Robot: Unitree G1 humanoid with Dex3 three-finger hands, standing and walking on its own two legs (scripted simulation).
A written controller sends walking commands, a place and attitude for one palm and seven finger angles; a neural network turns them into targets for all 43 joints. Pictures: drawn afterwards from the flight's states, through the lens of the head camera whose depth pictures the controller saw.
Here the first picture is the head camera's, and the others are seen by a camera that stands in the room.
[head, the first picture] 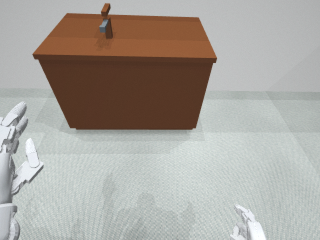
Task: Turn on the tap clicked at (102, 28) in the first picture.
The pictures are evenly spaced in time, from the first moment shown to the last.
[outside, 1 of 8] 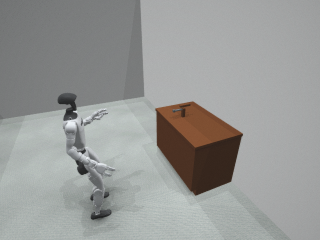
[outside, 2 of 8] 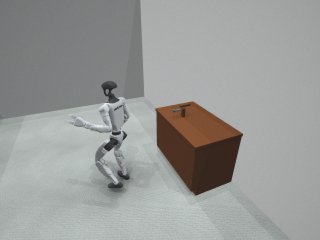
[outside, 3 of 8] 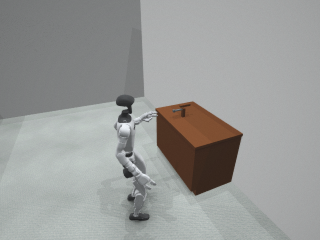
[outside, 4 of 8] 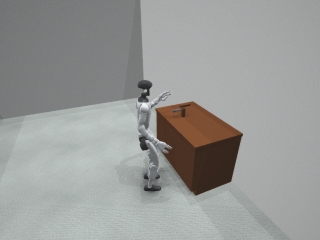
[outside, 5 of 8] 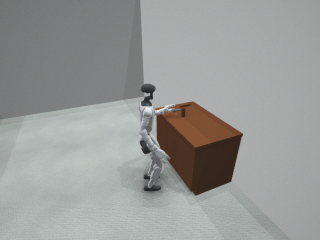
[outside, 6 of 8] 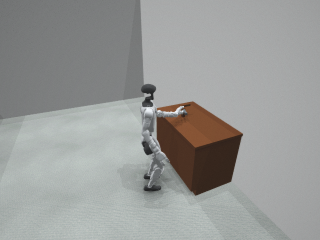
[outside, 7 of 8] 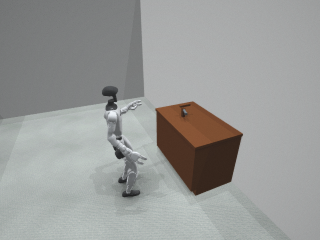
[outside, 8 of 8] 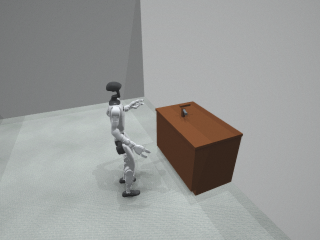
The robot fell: no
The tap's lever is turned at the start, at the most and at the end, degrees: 0 73 73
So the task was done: yes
